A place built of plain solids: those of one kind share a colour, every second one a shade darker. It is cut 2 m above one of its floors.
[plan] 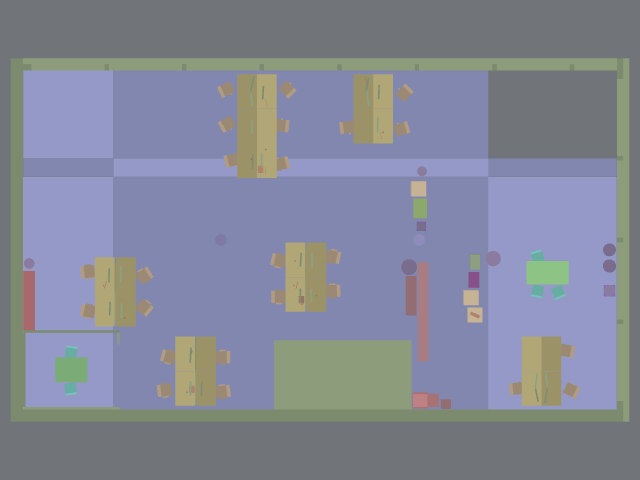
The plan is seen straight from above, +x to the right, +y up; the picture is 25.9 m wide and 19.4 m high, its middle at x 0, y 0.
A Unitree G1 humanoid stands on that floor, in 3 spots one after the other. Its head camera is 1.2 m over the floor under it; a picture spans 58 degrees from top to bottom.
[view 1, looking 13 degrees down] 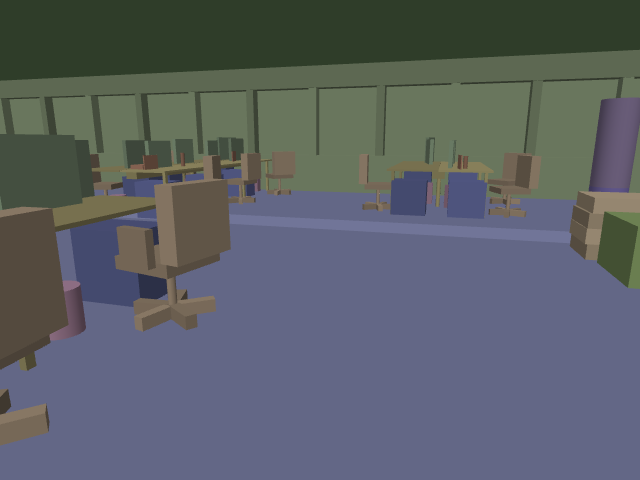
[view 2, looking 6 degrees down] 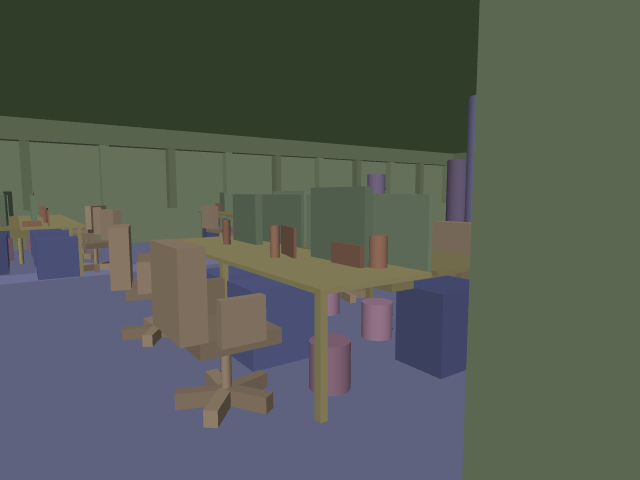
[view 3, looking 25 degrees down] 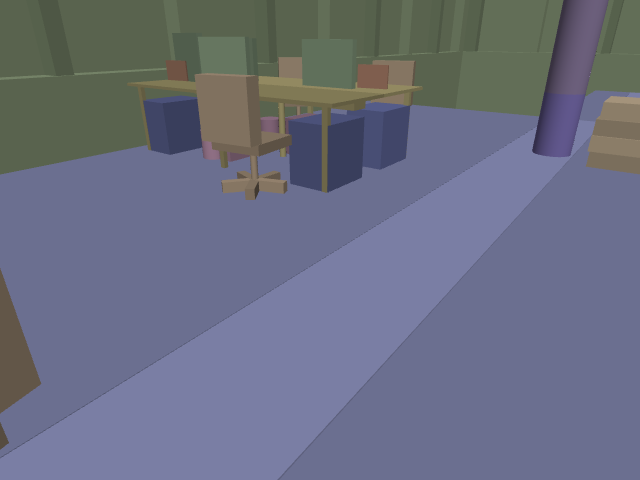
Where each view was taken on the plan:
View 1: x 2.25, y -3.10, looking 106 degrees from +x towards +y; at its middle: floor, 5.33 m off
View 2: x -2.58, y -4.58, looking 55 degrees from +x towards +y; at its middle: screen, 3.07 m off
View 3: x -1.43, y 1.93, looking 37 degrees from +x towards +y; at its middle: floor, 2.84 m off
